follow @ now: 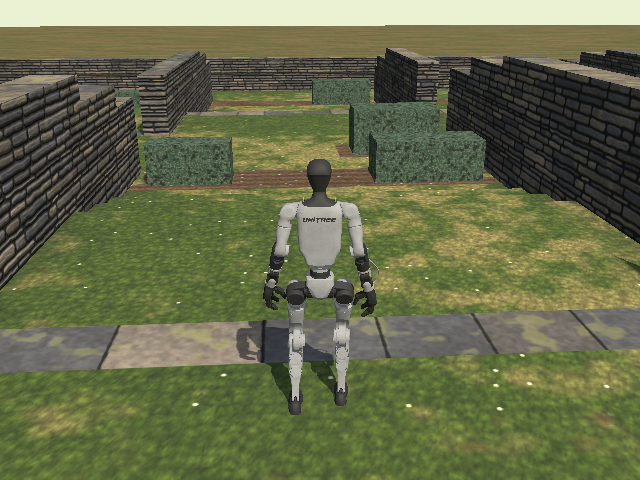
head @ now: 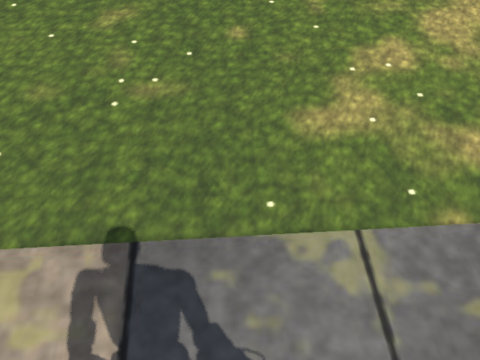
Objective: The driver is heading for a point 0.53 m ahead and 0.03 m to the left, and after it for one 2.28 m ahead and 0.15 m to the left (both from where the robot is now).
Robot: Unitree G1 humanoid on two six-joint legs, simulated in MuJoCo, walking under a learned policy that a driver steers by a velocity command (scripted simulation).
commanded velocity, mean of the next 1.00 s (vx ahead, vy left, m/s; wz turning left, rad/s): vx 0.14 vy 0.00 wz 0.00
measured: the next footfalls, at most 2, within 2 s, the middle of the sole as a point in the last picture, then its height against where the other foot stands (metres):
left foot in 1.28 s outside the picture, level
right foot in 1.66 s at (284, 338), level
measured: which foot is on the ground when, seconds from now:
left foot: down 0.00-0.80, up 0.82-1.00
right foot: down 0.00-1.00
